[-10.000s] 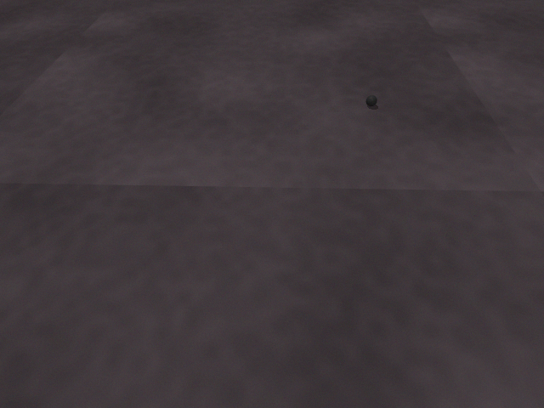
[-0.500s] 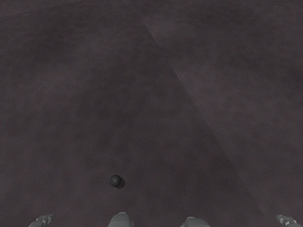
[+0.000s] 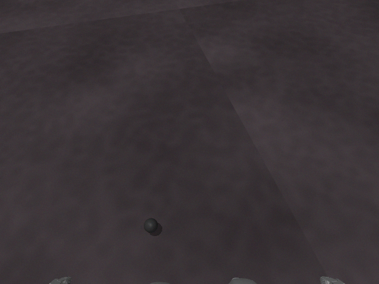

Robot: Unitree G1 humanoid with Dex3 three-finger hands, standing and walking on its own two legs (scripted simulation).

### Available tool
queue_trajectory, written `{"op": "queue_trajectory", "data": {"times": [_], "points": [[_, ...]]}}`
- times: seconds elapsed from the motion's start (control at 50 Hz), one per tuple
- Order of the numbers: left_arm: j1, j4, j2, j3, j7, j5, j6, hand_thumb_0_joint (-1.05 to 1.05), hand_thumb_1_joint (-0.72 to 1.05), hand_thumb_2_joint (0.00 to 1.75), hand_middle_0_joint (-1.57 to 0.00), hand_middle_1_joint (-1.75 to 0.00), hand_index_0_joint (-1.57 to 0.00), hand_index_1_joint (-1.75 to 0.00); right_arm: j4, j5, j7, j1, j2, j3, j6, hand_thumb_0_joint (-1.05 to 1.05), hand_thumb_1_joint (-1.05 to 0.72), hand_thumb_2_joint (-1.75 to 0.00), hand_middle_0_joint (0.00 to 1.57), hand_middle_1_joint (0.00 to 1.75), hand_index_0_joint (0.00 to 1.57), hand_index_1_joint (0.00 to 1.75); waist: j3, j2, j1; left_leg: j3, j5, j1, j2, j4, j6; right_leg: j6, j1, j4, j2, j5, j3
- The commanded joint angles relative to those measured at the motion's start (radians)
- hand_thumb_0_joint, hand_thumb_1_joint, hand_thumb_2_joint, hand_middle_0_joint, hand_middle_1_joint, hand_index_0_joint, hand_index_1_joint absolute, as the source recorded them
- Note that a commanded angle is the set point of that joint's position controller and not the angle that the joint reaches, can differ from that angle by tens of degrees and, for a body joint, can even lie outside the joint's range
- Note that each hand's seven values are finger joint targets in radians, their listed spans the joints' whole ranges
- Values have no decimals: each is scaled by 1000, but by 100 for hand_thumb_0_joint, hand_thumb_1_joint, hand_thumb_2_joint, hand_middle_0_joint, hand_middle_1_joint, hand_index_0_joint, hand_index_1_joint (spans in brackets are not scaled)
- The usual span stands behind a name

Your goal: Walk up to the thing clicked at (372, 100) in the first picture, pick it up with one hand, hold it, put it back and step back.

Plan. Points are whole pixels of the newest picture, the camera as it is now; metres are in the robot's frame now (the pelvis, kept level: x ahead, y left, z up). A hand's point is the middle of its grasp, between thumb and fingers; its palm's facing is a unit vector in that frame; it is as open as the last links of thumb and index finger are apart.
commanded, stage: walk up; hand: left
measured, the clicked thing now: (150, 225) +0.46 +0.25 -0.72
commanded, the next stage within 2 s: stand in 1.22 s
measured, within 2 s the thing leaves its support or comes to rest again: neither
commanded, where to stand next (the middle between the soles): +0.07 +0.03 m, yaw -3 degrees
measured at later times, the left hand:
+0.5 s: hand out of the picture +0.09 +0.27 -0.13, palm faces -0.04 -0.94 -0.35, open 7.4 cm
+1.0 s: hand out of the picture +0.11 +0.26 -0.12, palm faces -0.08 -0.93 -0.37, open 7.4 cm
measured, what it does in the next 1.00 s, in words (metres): stands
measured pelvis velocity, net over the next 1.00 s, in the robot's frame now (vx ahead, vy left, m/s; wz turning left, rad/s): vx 0.00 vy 0.01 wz -0.07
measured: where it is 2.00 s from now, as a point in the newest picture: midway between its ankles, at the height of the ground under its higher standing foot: outside the picture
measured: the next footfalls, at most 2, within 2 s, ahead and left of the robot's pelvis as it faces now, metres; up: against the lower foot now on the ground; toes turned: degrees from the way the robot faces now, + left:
none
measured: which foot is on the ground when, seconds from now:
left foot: down 0.00-1.00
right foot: down 0.00-1.00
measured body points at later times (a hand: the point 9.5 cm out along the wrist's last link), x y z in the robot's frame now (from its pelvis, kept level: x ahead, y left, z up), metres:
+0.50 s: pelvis +0.00 +0.02 +0.02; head +0.01 +0.02 +0.47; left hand +0.09 +0.32 -0.10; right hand +0.08 -0.29 -0.10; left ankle +0.00 +0.13 -0.72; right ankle +0.01 -0.13 -0.72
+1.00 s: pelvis +0.00 +0.01 +0.03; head +0.01 +0.00 +0.48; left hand +0.11 +0.31 -0.10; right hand +0.06 -0.30 -0.11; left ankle +0.00 +0.13 -0.72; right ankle +0.01 -0.13 -0.72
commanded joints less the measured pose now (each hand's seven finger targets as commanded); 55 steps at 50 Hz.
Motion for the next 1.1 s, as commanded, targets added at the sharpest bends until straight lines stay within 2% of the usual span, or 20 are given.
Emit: {"op": "queue_trajectory", "data": {"times": [0.0, 0.02, 0.04, 0.06, 0.08, 0.1, 0.12, 0.14, 0.16, 0.18, 0.24, 0.3, 0.34, 0.38, 0.6, 0.88, 1.08], "points": [[68, -12, 163, 39, 14, 2, -55, 0, 90, 90, -20, -30, -20, -30, -76, 17, -17, -91, -237, -49, -23, 0, -90, -90, 20, 30, 20, 30, -149, 147, 38, -134, 373, 12, 157, -121, 103, -14, 209, -334, -5, 275, 3], [55, -16, 203, 44, 18, 14, -64, 0, 90, 90, -20, -30, -20, -30, -79, 25, -16, -67, -208, -36, -21, 0, -90, -90, 20, 30, 20, 30, -172, 66, 22, -109, 348, -28, 117, -70, 62, -46, 271, -356, -79, 395, 134], [3, -20, 251, 45, 16, 18, -68, 0, 90, 90, -20, -30, -20, -30, -67, 27, -15, -51, -196, -35, -12, 0, -90, -90, 20, 30, 20, 30, -135, -13, -8, -66, 135, -50, 42, -59, 29, -105, 194, -396, -178, 310, 281], [-47, -30, 266, 42, 11, 18, -66, 0, 90, 90, -20, -30, -20, -30, -45, 24, -18, -29, -200, -39, -6, 0, -90, -90, 20, 30, 20, 30, -104, -55, -34, -34, -42, 27, 31, -61, 25, -152, 88, -419, -238, 225, 315], [-73, -34, 248, 31, 7, 18, -64, 0, 90, 90, -20, -30, -20, -30, -25, 19, -16, -24, -201, -40, -6, 0, -90, -90, 20, 30, 20, 30, -86, -55, -42, -42, -59, 77, 32, -106, 30, -139, 25, -430, -226, 193, 296], [-95, -28, 229, 23, 4, 14, -60, 0, 90, 90, -20, -30, -20, -30, -14, 19, -12, -26, -201, -40, -9, 0, -90, -90, 20, 30, 20, 30, -71, -55, -44, -61, -26, 112, 46, -179, 38, -97, -9, -437, -183, 143, 233], [-103, -26, 211, 17, 1, 12, -56, 0, 90, 90, -20, -30, -20, -30, -9, 13, -9, -35, -219, -43, -16, 0, -90, -90, 20, 30, 20, 30, -56, -52, -42, -109, -17, 115, 81, -254, 58, -53, -28, -423, -127, 114, 178], [-83, -3, 190, 11, -2, 9, -54, 0, 90, 90, -20, -30, -20, -30, -8, 13, -4, -67, -230, -43, -22, 0, -90, -90, 20, 30, 20, 30, -43, -26, -19, -147, -42, 92, 111, -296, 70, -28, -7, -409, -76, 100, 125], [-71, 15, 185, 11, -3, 8, -55, 0, 90, 90, -20, -30, -20, -30, -6, 14, -1, -82, -224, -39, -26, 0, -90, -90, 20, 30, 20, 30, -46, -35, -6, -157, -53, 54, 124, -310, 76, -21, 47, -415, -54, 103, 104], [-67, 19, 190, 11, -5, 9, -57, 0, 90, 90, -20, -30, -20, -30, 0, 13, -1, -81, -226, -36, -27, 0, -90, -90, 20, 30, 20, 30, -61, -42, -7, -148, -64, 41, 123, -327, 75, -22, 86, -420, -56, 128, 111], [-56, 45, 184, 9, -5, 2, -62, 0, 90, 90, -20, -30, -20, -30, 27, 16, -3, -88, -218, -27, -35, 0, -90, -90, 20, 30, 20, 30, -93, 9, 1, -116, 27, 55, 109, -350, 52, -24, 168, -432, -75, 246, 123], [-59, 64, 182, 4, -2, -1, -62, 0, 90, 90, -20, -30, -20, -30, 47, 15, -8, -95, -217, -26, -40, 0, -90, -90, 20, 30, 20, 30, -139, 28, 1, -99, 173, 106, 119, -356, 47, -16, 206, -418, -77, 396, 97], [-55, 78, 180, 0, 1, -3, -60, 0, 90, 90, -20, -30, -20, -30, 56, 19, -10, -108, -217, -24, -41, 0, -90, -90, 20, 30, 20, 30, -147, 46, 7, -90, 237, 136, 128, -361, 48, -8, 217, -429, -79, 437, 89], [-74, 88, 179, -1, 2, -3, -58, 0, 90, 90, -20, -30, -20, -30, 69, 20, -12, -100, -211, -25, -39, 0, -90, -90, 20, 30, 20, 30, -154, 33, 0, -77, 282, 150, 126, -360, 43, -5, 229, -433, -83, 471, 89], [-111, 128, 175, -9, 8, 4, -49, 0, 90, 90, -20, -30, -20, -30, 108, 21, -16, -111, -211, -33, -31, 0, -90, -90, 20, 30, 20, 30, -154, 18, -9, -42, 291, 184, 127, -381, 39, -1, 234, -453, -89, 509, 91], [-138, 135, 174, -4, 7, 11, -46, 0, 90, 90, -20, -30, -20, -30, 127, 19, -13, -106, -211, -32, -28, 0, -90, -90, 20, 30, 20, 30, -135, -10, -15, -28, 218, 184, 120, -394, 35, -2, 206, -477, -88, 470, 112], [-133, 134, 173, 0, 9, 12, -48, 0, 90, 90, -20, -30, -20, -30, 137, 19, -13, -87, -211, -37, -25, 0, -90, -90, 20, 30, 20, 30, -158, -8, -20, -22, 240, 227, 122, -374, 33, -13, 187, -478, -93, 471, 125]]}}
